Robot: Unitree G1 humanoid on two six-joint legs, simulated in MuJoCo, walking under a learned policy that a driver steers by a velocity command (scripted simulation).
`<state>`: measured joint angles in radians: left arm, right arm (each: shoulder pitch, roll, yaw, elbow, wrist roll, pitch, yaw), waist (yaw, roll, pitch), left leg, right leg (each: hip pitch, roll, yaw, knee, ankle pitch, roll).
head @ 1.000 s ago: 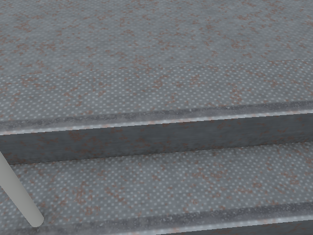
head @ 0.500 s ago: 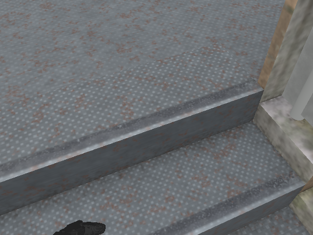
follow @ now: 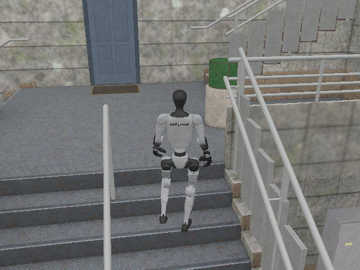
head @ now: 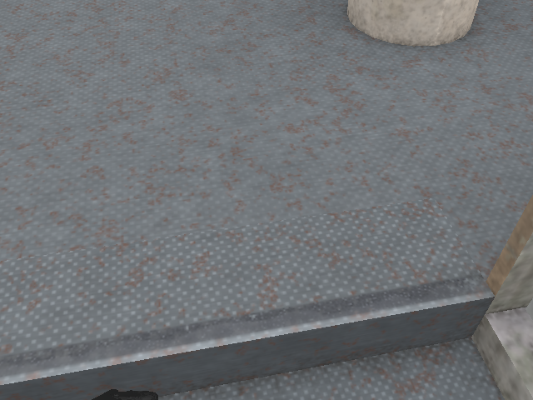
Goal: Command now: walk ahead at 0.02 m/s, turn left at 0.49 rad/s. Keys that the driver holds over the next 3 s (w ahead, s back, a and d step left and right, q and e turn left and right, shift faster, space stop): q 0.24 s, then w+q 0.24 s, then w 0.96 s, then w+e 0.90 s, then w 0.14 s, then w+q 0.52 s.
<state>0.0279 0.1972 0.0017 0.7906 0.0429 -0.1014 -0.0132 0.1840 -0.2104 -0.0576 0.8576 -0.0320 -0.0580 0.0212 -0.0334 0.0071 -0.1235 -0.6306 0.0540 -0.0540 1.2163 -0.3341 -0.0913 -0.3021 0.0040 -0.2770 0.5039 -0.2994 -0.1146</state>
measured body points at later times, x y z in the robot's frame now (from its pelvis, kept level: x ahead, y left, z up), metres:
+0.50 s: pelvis +0.04 +0.06 +0.00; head +0.03 +0.06 +0.45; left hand +0.13 +0.33 -0.11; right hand +0.14 -0.17 -0.13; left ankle -0.02 +0.13 -0.73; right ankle +0.05 -0.09 -0.50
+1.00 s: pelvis +0.28 +0.00 +0.12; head +0.28 -0.01 +0.57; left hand +0.17 +0.21 -0.03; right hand +0.50 -0.19 +0.00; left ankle +0.22 +0.15 -0.36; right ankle +0.33 -0.06 -0.56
